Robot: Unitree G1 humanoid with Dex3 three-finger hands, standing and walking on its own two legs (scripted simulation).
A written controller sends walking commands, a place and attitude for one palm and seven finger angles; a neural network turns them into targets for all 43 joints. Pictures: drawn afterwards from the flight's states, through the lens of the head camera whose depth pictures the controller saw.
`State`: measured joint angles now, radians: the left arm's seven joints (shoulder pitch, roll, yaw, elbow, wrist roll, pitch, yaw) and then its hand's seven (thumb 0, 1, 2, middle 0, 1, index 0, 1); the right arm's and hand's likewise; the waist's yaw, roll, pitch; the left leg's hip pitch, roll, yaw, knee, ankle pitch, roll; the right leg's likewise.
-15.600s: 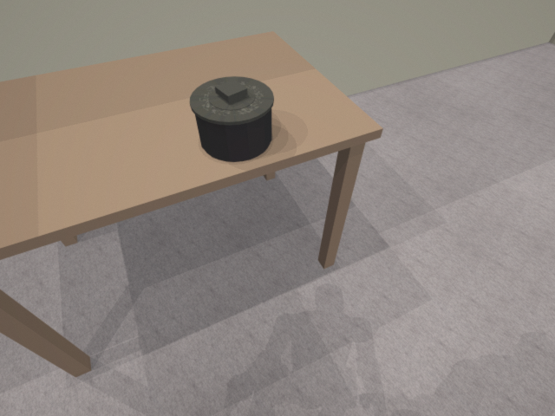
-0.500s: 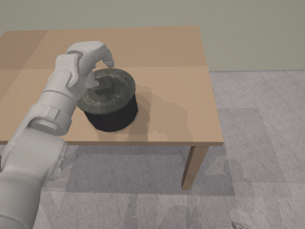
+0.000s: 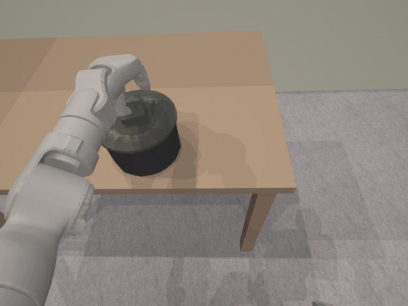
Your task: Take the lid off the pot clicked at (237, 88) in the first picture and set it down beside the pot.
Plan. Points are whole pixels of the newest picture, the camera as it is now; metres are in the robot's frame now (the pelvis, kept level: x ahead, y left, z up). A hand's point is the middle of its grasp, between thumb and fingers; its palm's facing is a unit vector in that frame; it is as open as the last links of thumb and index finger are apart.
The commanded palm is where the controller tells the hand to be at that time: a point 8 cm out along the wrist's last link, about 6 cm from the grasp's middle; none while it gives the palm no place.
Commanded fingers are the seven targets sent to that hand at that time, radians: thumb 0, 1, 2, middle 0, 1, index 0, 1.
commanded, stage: lower the open fingers around the knob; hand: left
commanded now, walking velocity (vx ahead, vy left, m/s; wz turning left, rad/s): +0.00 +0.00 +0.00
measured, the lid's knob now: (132, 112) +0.51 +0.15 +0.08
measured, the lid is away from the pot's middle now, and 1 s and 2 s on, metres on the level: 0.00 0.01 0.01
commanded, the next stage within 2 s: close the fingers and squeeze the knob in 1.64 s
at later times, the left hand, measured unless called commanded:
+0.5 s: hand (124, 113) +0.48 +0.15 +0.11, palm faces -0.38 -0.04 -0.92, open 10.1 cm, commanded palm +0.48 +0.16 +0.16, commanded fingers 0.00 -0.29 1.43 -0.84 -0.08 -0.84 -0.08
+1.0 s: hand (123, 110) +0.48 +0.15 +0.11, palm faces -0.38 -0.02 -0.92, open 10.0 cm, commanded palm +0.48 +0.15 +0.16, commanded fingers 0.00 -0.29 1.43 -0.84 -0.08 -0.84 -0.08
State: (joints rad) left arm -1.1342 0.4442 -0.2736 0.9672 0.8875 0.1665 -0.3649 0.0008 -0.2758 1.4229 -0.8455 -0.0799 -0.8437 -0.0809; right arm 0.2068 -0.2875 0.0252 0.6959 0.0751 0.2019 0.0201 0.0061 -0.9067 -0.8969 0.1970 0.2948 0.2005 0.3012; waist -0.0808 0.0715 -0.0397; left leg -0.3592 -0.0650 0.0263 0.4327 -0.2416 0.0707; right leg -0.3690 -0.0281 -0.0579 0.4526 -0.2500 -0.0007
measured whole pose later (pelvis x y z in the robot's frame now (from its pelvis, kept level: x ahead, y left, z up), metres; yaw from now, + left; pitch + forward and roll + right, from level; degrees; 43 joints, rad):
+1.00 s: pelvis +0.00 +0.01 +0.00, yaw -1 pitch +11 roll -1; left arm -1.08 0.45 -0.28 0.99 0.89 0.10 -0.32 0.00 -0.27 1.42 -0.85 -0.09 -0.84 -0.08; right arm 0.26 -0.29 0.01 0.70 0.08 0.21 0.02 0.01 -0.91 -0.90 0.20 0.29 0.20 0.30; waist -0.09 0.06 -0.06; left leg -0.41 -0.06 0.03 0.48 -0.26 0.08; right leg -0.41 -0.02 -0.05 0.47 -0.26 0.01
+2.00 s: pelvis +0.00 +0.00 +0.00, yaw -1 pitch +11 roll -1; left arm -1.04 0.46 -0.25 0.97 0.89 0.09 -0.31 0.00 -0.09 1.10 -0.52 -0.62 -0.59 -0.64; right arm 0.22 -0.28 0.03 0.67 0.09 0.22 0.01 0.01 -0.91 -0.90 0.20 0.29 0.20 0.30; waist -0.09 0.05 -0.06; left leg -0.40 -0.05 0.04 0.49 -0.27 0.08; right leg -0.40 -0.01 -0.04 0.47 -0.25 0.00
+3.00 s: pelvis +0.00 +0.01 +0.00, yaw -1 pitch +10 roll -1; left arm -1.00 0.45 -0.26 0.93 0.89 0.11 -0.31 0.01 0.09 0.94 -0.52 -0.98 -0.45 -0.86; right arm 0.23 -0.28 0.02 0.68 0.08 0.22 0.02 0.01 -0.91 -0.90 0.20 0.29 0.20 0.30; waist -0.08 0.06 -0.07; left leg -0.38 -0.05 0.03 0.48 -0.27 0.08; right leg -0.38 -0.01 -0.05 0.46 -0.25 0.00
